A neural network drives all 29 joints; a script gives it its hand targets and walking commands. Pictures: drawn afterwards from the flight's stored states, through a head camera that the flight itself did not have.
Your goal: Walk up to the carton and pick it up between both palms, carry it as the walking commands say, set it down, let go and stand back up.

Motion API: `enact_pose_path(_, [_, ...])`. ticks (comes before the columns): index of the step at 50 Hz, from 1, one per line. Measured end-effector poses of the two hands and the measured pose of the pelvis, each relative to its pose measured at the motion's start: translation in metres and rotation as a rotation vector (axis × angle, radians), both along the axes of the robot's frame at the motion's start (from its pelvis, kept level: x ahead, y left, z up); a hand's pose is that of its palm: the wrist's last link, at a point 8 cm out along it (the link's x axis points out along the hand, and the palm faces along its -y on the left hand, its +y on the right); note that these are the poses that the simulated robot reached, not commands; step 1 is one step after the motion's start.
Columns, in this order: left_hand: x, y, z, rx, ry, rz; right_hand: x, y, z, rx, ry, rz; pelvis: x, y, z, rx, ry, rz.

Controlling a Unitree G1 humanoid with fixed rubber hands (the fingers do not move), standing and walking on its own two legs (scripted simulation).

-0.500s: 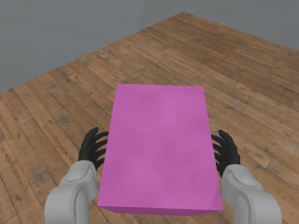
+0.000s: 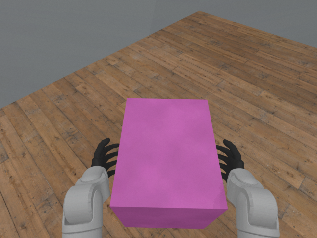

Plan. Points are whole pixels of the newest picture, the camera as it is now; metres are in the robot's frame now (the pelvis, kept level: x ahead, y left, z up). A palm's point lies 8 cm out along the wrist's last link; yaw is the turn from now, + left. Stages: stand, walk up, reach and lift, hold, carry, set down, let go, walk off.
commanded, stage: carry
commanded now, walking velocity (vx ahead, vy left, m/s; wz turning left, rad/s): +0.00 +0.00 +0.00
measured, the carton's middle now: (165, 164) +0.31 +0.00 +0.00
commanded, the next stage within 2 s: none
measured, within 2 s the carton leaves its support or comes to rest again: neither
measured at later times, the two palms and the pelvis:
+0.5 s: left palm (122, 163) +0.29 +0.11 +0.06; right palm (252, 161) +0.29 -0.20 +0.06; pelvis +0.05 -0.05 -0.02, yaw +3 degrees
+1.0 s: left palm (139, 150) +0.32 +0.07 +0.06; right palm (265, 150) +0.32 -0.24 +0.06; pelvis +0.06 -0.08 +0.00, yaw +1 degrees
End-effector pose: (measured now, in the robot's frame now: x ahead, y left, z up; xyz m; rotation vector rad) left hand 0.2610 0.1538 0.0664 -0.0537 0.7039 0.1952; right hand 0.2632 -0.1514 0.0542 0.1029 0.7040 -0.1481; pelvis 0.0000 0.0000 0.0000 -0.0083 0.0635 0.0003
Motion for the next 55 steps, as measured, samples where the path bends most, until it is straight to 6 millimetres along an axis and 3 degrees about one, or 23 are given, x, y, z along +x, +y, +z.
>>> enact_pose_path(4, [0.011,-0.007,0.016,0.007,-0.068,-0.015,0.005,-0.007,0.012,0.018,-0.066,-0.024,0.007,-0.002,0.0,0.007,0.015,-0.012])
enact_pose_path(7, [0.021,-0.015,0.011,-0.005,-0.062,-0.031,0.012,-0.015,0.011,-0.001,-0.06,-0.036,0.012,-0.007,0.0,0.015,0.019,-0.005])
enact_pose_path(18, [0.021,-0.041,0.008,-0.023,-0.068,-0.039,0.01,-0.041,0.014,-0.004,-0.065,-0.053,0.036,-0.032,-0.009,0.007,0.008,-0.029])
enact_pose_path(24, [0.026,-0.048,-0.007,-0.045,-0.068,-0.019,0.021,-0.048,0.009,-0.047,-0.066,-0.021,0.045,-0.045,-0.02,0.031,-0.045,0.072])
enact_pose_path(30, [0.02,-0.047,-0.03,-0.049,0.02,0.021,0.037,-0.047,-0.002,-0.07,0.021,0.035,0.058,-0.054,-0.015,0.051,-0.061,0.007])
enact_pose_path(37, [0.035,-0.054,-0.002,-0.02,-0.031,0.043,0.048,-0.054,0.003,-0.022,-0.03,0.043,0.048,-0.064,-0.012,0.049,-0.021,0.03])
enact_pose_path(46, [0.044,-0.076,-0.001,-0.019,0.018,-0.006,0.043,-0.076,0.006,-0.023,0.02,-0.003,0.054,-0.074,0.006,0.053,-0.027,0.01])
enact_pose_path(55, [0.069,-0.09,-0.004,-0.022,-0.05,-0.032,0.067,-0.09,0.013,-0.048,-0.048,-0.019,0.064,-0.084,-0.001,0.063,-0.016,0.012])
